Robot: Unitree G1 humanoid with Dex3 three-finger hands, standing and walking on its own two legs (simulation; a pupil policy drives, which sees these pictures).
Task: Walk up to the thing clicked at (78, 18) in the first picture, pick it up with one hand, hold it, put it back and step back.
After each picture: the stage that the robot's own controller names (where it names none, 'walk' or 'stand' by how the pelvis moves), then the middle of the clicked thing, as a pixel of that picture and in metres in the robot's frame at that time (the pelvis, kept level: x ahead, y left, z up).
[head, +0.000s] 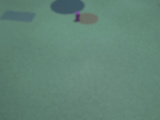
stand; (77, 16) +1.85 +0.03 -0.72
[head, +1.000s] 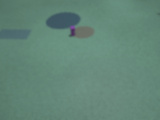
walk; (72, 31) +1.71 +0.21 -0.71
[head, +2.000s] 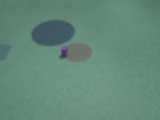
walk; (64, 51) +1.13 +0.23 -0.71
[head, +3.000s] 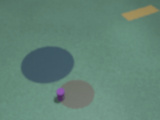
walk; (60, 94) +0.65 +0.17 -0.70
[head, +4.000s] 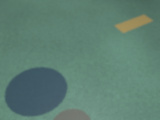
walk; out of the picture +0.37 +0.14 -0.70
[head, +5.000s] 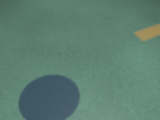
stand; out of the picture +0.29 +0.13 -0.72
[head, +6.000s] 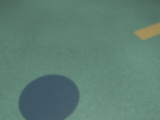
stand; out of the picture +0.30 +0.14 -0.73
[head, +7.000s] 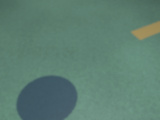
stand; out of the picture +0.29 +0.15 -0.73
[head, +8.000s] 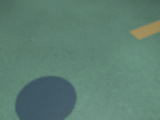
stand; out of the picture +0.28 +0.15 -0.73
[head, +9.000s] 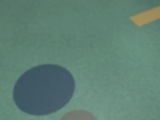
go down; out of the picture +0.29 +0.15 -0.71
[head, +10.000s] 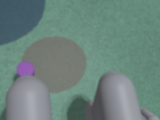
go down; (26, 72) +0.38 +0.17 -0.29
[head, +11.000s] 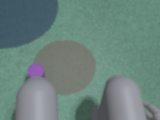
close in; (36, 73) +0.38 +0.17 -0.30
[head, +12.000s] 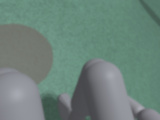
close in; out of the picture +0.37 +0.20 -0.22
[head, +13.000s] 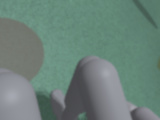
close; out of the picture +0.37 +0.21 -0.22
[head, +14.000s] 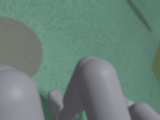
lift; out of the picture +0.35 +0.21 -0.23
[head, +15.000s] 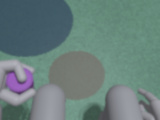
lift; (22, 85) +0.30 +0.20 -0.05
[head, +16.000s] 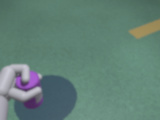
hold; (30, 90) +0.31 +0.17 +0.05
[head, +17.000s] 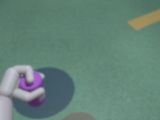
hold; (33, 90) +0.32 +0.17 +0.01
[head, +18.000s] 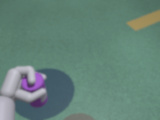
crouch; (35, 90) +0.32 +0.16 +0.01
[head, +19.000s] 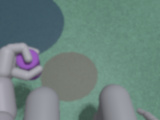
crouch; (30, 65) +0.39 +0.17 -0.09
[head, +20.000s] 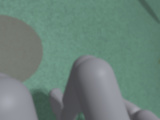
lower; out of the picture +0.41 +0.24 -0.23
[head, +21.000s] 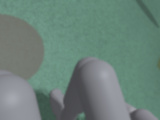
lower; out of the picture +0.39 +0.23 -0.23
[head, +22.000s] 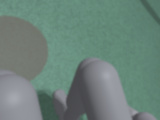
lower; out of the picture +0.38 +0.22 -0.23
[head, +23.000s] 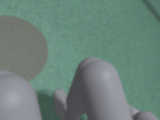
lower; out of the picture +0.38 +0.22 -0.23
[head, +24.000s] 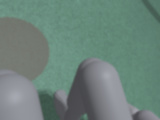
loosen; out of the picture +0.36 +0.20 -0.23
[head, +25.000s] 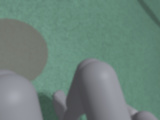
withdraw; out of the picture +0.36 +0.20 -0.23
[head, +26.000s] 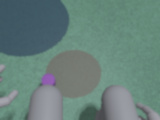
walk; (49, 82) +0.37 +0.15 -0.39
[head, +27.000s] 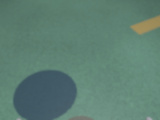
stand; out of the picture +0.29 +0.13 -0.66
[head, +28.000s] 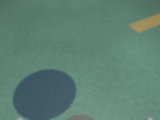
stand; out of the picture +0.30 +0.14 -0.66
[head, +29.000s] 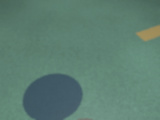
stand; out of the picture +0.32 +0.12 -0.71
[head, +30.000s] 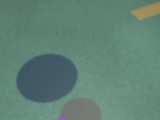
walk; out of the picture +0.34 +0.09 -0.70
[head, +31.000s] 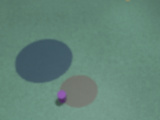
walk; (62, 96) +0.51 +0.14 -0.69
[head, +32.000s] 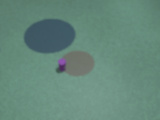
walk; (62, 65) +0.80 +0.14 -0.69
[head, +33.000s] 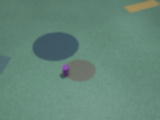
stand; (65, 70) +0.93 +0.14 -0.71
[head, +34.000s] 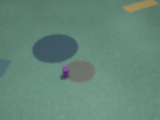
stand; (65, 72) +0.93 +0.15 -0.73
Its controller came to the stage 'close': yes
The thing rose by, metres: 0.73
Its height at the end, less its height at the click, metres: +0.00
